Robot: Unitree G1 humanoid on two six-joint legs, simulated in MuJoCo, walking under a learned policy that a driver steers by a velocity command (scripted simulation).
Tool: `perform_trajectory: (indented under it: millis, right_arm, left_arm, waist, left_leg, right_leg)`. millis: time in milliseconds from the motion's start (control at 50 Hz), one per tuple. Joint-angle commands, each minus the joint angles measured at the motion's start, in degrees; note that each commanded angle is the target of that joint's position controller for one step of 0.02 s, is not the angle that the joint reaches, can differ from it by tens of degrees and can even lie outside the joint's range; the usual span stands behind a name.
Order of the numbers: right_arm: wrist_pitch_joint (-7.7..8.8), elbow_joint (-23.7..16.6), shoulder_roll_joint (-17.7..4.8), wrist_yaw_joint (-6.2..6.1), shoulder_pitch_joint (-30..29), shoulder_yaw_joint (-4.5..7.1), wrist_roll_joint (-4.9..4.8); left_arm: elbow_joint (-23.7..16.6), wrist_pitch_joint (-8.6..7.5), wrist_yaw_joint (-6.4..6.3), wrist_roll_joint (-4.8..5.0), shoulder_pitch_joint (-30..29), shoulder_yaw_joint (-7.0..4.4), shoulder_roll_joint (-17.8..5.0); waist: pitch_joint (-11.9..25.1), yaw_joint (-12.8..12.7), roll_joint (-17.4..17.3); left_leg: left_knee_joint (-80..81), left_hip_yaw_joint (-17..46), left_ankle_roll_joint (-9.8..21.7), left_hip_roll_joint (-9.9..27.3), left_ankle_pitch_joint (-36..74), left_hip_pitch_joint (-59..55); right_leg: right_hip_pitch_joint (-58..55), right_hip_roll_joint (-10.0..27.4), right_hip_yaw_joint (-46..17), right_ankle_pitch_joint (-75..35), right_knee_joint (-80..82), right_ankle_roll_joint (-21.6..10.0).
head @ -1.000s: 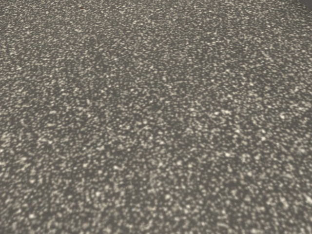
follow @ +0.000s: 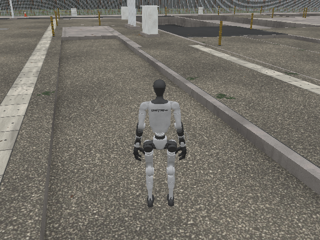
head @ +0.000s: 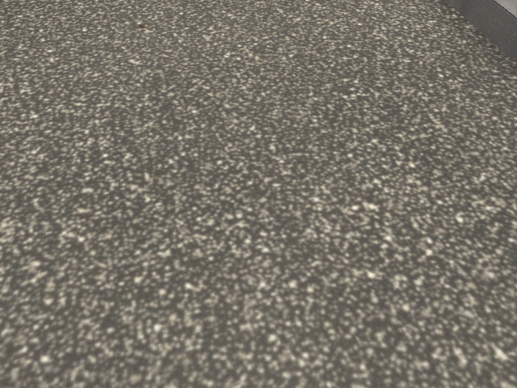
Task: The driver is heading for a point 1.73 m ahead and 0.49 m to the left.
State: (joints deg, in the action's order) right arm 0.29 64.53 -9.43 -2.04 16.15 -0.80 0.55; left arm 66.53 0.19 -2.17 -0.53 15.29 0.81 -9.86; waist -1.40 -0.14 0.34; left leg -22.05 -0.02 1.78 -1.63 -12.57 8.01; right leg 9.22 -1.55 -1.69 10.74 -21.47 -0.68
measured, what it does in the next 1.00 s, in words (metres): walks ahead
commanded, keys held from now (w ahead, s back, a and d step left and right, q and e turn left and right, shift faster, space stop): no key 0.30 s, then w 0.70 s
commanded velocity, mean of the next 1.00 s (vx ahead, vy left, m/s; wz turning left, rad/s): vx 0.24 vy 0.00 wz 0.00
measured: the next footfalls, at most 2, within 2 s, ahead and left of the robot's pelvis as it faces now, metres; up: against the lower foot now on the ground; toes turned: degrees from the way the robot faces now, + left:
left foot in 1.06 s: +0.44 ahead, +0.03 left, +0.00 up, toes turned +4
right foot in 1.60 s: +0.76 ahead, -0.12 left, +0.00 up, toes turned -1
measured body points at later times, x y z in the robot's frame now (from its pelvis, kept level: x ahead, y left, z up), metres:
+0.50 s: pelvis +0.03 +0.00 +0.00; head +0.02 -0.01 +0.45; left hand +0.01 +0.22 -0.16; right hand -0.03 -0.23 -0.17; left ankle -0.01 +0.10 -0.74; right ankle +0.01 -0.10 -0.73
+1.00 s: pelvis +0.23 -0.03 -0.02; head +0.28 -0.04 +0.43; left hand +0.09 +0.17 -0.15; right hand +0.42 -0.24 -0.14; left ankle +0.39 +0.05 -0.72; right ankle +0.05 -0.11 -0.74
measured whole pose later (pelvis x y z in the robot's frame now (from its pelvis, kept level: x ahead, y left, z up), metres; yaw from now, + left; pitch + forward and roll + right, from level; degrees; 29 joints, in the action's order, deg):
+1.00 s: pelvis +0.23 -0.03 -0.02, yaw +0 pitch +2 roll +0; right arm 2.3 52.7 -10.2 1.4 -1.0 1.5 1.0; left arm 65.6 -6.2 -1.4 -1.2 31.4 0.1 -7.1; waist -3.1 -3.6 -0.5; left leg -35.6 -7.3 5.5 -0.4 -6.8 33.2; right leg -9.8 -3.2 1.7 22.1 -10.8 -3.8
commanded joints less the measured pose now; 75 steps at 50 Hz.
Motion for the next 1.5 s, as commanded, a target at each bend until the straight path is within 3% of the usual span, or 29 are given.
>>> perform_trajectory:
  millis: [20, 300, 360, 420, 460, 520, 580, 600, 620, 640, 660, 700, 740, 800, 880, 940, 980, 1020, 1040, 1060, 1080, 1100, 1120, 1140, 1180, 1220, 1300, 1400, 1500]
  right_arm:
    - [0.32, -0.4, -4.8, -0.21, 3.3, 0.67, 0.01]
    - [0.43, 0.7, -3.3, -0.44, 5.4, 0.62, 0.05]
    - [-0.11, 0.6, -5.3, -0.38, 6.4, 1.59, 0.16]
    - [-0.85, 0.7, -7.5, -0.13, 10.7, 3.04, 0.33]
    - [-0.49, 0.7, -7.8, -0.05, 11.6, 3.76, 0.60]
    - [0.70, -0.7, -8.5, 0.36, 8.4, 4.45, 0.86]
    - [1.32, -2.7, -7.4, 0.70, 3.0, 4.57, 0.02]
    - [1.95, -4.0, -4.9, 0.96, 1.4, 3.90, 0.35]
    - [2.63, -6.4, -0.5, 1.58, 0.4, 2.68, 0.10]
    - [2.74, -7.0, -5.2, 2.06, -0.4, 3.72, 2.14]
    - [3.05, -7.2, -5.0, 2.73, -1.4, 3.73, 2.35]
    - [3.86, -6.6, -3.7, 3.62, -1.1, 3.55, 1.55]
    - [3.43, -6.3, -4.4, 4.07, -1.1, 3.92, 1.70]
    - [2.50, -8.2, -3.7, 3.99, -5.4, 3.89, 1.39]
    - [2.18, -12.9, -2.4, 3.95, -17.0, 2.87, 0.82]
    - [2.19, -14.7, -2.8, 3.73, -20.2, 2.46, 0.31]
    - [2.42, -14.3, -4.6, 3.03, -16.7, 3.09, 0.28]
    - [3.21, -10.5, -7.2, 2.19, -3.8, 4.54, 0.11]
    - [3.67, -7.7, -8.5, 1.73, 4.8, 5.41, 0.54]
    - [3.89, -6.2, -13.1, 1.32, 13.1, 6.74, 2.02]
    - [3.58, -6.8, -16.2, 1.90, 12.2, 7.32, 2.60]
    - [3.20, -7.2, -13.6, 2.42, 6.5, 7.08, 0.25]
    - [3.47, -8.4, -9.7, 2.57, 0.3, 5.93, -0.27]
    - [4.14, -8.4, -6.6, 2.79, -2.0, 5.13, 0.03]
    - [5.19, -6.8, -3.3, 2.22, -0.5, 3.90, 0.26]
    - [6.09, -5.4, -4.1, 1.86, 3.0, 3.73, 0.26]
    - [6.26, -4.5, -6.3, 1.81, 7.9, 3.65, 0.10]
    - [6.21, -3.6, -5.8, 1.61, 13.7, 2.96, 0.00]
    - [5.75, -2.3, -6.7, 0.79, 17.4, 2.96, 0.82]
  left_arm:
    - [-0.1, -0.25, -0.22, 0.01, 3.3, -0.62, -4.5]
    - [0.9, -0.31, -0.47, 0.03, 4.9, -0.54, -2.9]
    - [0.4, -0.05, -0.34, -0.28, 5.4, -0.92, -3.3]
    - [-2.5, -0.13, 0.57, -1.56, 2.5, -0.96, -1.5]
    - [-4.6, -1.30, 1.21, -2.10, 0.4, -0.90, -1.0]
    - [-6.1, -3.03, 2.18, -1.32, 1.1, -1.52, -1.7]
    - [-2.4, -3.92, 1.91, -0.41, 12.8, -2.12, -0.5]
    - [-1.2, -4.33, 1.38, -0.94, 18.3, -2.93, -3.3]
    - [-0.5, -4.46, 1.15, -0.88, 25.2, -4.51, -9.6]
    - [-0.1, -3.73, 1.09, -0.84, 23.9, -4.63, -9.5]
    - [-2.3, -3.89, 1.33, -0.90, 18.3, -4.08, -7.4]
    - [-4.5, -5.06, 1.51, -0.56, 12.8, -3.51, -5.6]
    - [-3.9, -5.96, 1.26, -0.44, 14.1, -2.77, -3.7]
    - [-2.2, -6.38, 1.09, -0.35, 18.7, -2.20, -3.2]
    - [-2.3, -6.46, 0.85, -0.50, 19.3, -1.61, -3.2]
    - [-1.9, -6.68, 0.55, -0.60, 19.6, -1.78, -4.7]
    - [-2.0, -6.97, 0.45, -0.60, 18.0, -2.08, -6.0]
    - [-2.3, -6.81, 0.35, -0.64, 16.2, -2.63, -7.5]
    - [-2.6, -6.62, 0.53, -0.31, 15.0, -2.80, -7.9]
    - [-4.0, -6.51, 0.94, -0.15, 15.9, -2.25, -5.3]
    - [-4.3, -6.06, 1.74, 1.23, 23.0, -1.66, 1.0]
    - [-5.2, -5.70, 1.75, -0.07, 16.9, -2.97, -4.7]
    - [-7.6, -5.87, 2.06, -0.53, 10.3, -3.41, -5.7]
    - [-8.1, -6.04, 2.19, -0.71, 7.8, -3.52, -5.0]
    - [-7.6, -4.75, 2.64, -1.73, 9.4, -3.46, -2.7]
    - [-8.0, -3.66, 3.06, -1.84, 9.1, -3.44, -1.4]
    - [-12.1, -2.57, 3.61, -1.76, -1.7, -3.70, -2.9]
    - [-16.2, -2.85, 3.96, -0.64, -13.8, -2.89, -2.0]
    - [-18.9, -3.57, 3.69, -0.54, -19.7, -3.01, -3.4]
  waist:
    - [-2.6, 0.0, -0.8]
    - [-3.0, 0.1, -0.5]
    - [-3.0, 0.4, -2.6]
    - [-8.3, 2.7, -7.8]
    - [-9.8, 2.9, -8.6]
    - [-8.0, 0.8, -6.5]
    - [-7.1, -5.0, -3.5]
    - [-5.8, -7.0, 3.8]
    - [-3.1, -8.4, 17.1]
    - [-6.8, -6.2, 11.2]
    - [-9.8, -3.3, 5.0]
    - [-8.8, -0.6, 2.1]
    - [-6.2, -0.1, 2.5]
    - [-4.8, -0.5, 4.0]
    - [-7.1, -2.0, 4.9]
    - [-7.2, -2.1, 6.3]
    - [-4.7, 0.4, 6.4]
    - [2.1, 5.9, 6.1]
    - [6.1, 9.7, 5.1]
    - [12.1, 11.4, -0.7]
    - [16.4, 5.9, -11.9]
    - [11.1, 5.4, -4.0]
    - [2.3, 3.4, -2.5]
    - [-1.2, 1.9, 0.4]
    - [-2.1, -1.4, -0.4]
    - [-2.2, -2.3, -1.4]
    - [-4.7, -0.9, -2.6]
    - [-5.1, 2.4, -3.8]
    - [-5.2, 3.7, -4.4]
  left_leg:
    - [4.9, 6.2, 1.3, 6.3, 2.7, 3.3]
    - [4.3, 6.1, 1.5, 6.1, 3.7, 3.3]
    - [5.7, 7.4, 3.0, 4.9, -16.1, 4.4]
    - [11.4, 18.6, 8.5, 11.6, -36.9, 4.6]
    - [15.3, 25.5, 12.1, 17.9, -35.6, 5.6]
    - [13.8, 21.0, 11.4, 16.6, -26.6, 5.6]
    - [4.0, 11.1, 8.0, 9.3, -22.9, 19.3]
    - [-8.0, 5.6, 6.1, 5.2, -19.5, 25.7]
    - [-26.5, -3.9, 3.6, -1.8, -17.5, 34.5]
    - [-36.7, -1.3, 4.3, 0.7, -18.0, 37.1]
    - [-40.5, 0.6, 4.6, 3.4, -12.4, 37.7]
    - [-39.6, 1.1, 3.6, 5.6, -3.7, 34.8]
    - [-38.7, -0.9, 2.2, 5.5, 0.0, 33.6]
    - [-37.1, -3.6, 1.1, 4.5, 1.9, 35.6]
    - [-24.0, -6.9, 0.6, 2.7, 5.8, 32.6]
    - [-14.8, -8.9, 2.4, 0.9, 7.3, 25.6]
    - [-12.4, -9.1, 4.9, -1.1, 6.2, 18.7]
    - [-9.8, -8.2, 7.3, -3.2, 5.1, 6.1]
    - [-6.0, -6.4, 8.4, -1.4, 6.8, -5.1]
    - [-5.0, 8.0, 10.9, 11.4, -4.1, -17.3]
    - [2.9, 38.7, 20.2, 26.4, -6.8, -27.7]
    - [8.7, 39.9, 19.1, 23.3, -18.0, -20.9]
    - [10.7, 30.4, 16.7, 21.6, -17.6, -11.4]
    - [12.5, 24.4, 15.0, 19.2, -9.5, -4.4]
    - [13.5, 14.9, 11.9, 14.8, 1.7, 2.7]
    - [13.8, 10.7, 11.5, 13.4, 9.5, 3.6]
    - [15.6, 5.9, 10.3, 11.6, 15.4, 1.4]
    - [14.4, 1.9, 7.5, 9.8, 26.9, -3.6]
    - [9.4, 4.3, 9.0, 12.9, 36.7, -14.3]
  right_leg:
    - [0.6, 5.4, -4.9, -3.8, 3.1, -1.5]
    - [1.0, 5.5, -4.7, -4.3, 2.5, -1.4]
    - [3.2, 2.1, -2.2, 11.3, -0.8, -2.3]
    - [15.1, -1.3, 2.1, 19.8, -12.4, -3.1]
    - [17.7, 1.4, 4.0, 13.8, -20.5, -3.0]
    - [15.5, 2.5, 3.9, 15.3, -18.5, -3.4]
    - [-7.9, -1.5, 6.7, 7.7, -2.9, -3.9]
    - [-15.4, 5.7, -4.0, 14.0, 3.6, -4.7]
    - [-19.8, 19.8, -28.9, 31.8, 14.9, -8.9]
    - [-13.9, 23.4, -34.9, 35.4, 15.8, -11.7]
    - [-9.6, 21.8, -31.0, 32.3, 15.5, -11.7]
    - [-7.6, 17.0, -20.6, 17.0, 16.3, -9.9]
    - [-10.1, 13.8, -12.8, 1.6, 15.3, -8.7]
    - [-12.7, 12.3, -6.6, -18.4, 12.5, -8.5]
    - [-9.4, 10.6, -2.6, -27.5, 12.8, -8.4]
    - [-9.6, 11.4, -1.2, -34.8, 12.2, -8.4]
    - [-11.6, 12.4, 0.1, -48.8, 6.8, -7.8]
    - [-13.4, 12.4, 1.1, -56.9, -7.8, -7.0]
    - [-8.5, 10.9, 2.1, -49.5, -19.0, -6.5]
    - [2.1, 7.6, 4.0, -27.0, -36.2, -6.2]
    - [21.7, -3.5, 3.2, 20.0, -57.7, -4.4]
    - [27.0, -0.1, -2.2, 14.6, -59.9, -5.7]
    - [28.4, 2.8, -1.5, 8.3, -56.8, -6.0]
    - [25.8, 4.5, -1.4, 5.2, -53.5, -6.0]
    - [19.6, 6.4, -1.2, 4.1, -48.5, -4.8]
    - [19.2, 6.6, 0.1, 3.8, -45.5, -3.7]
    - [27.3, 7.9, 3.0, -3.5, -36.8, -1.8]
    - [26.6, 5.5, 6.6, -11.7, -20.2, -1.2]
    - [27.2, 3.2, 6.7, -8.1, -12.9, -3.0]
Velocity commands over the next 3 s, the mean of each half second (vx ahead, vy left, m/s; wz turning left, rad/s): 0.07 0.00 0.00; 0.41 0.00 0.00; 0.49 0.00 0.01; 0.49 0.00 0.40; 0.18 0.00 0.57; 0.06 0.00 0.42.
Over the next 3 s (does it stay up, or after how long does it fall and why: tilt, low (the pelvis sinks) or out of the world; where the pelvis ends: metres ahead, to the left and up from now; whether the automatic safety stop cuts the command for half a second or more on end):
stays up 0.98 0.00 0.00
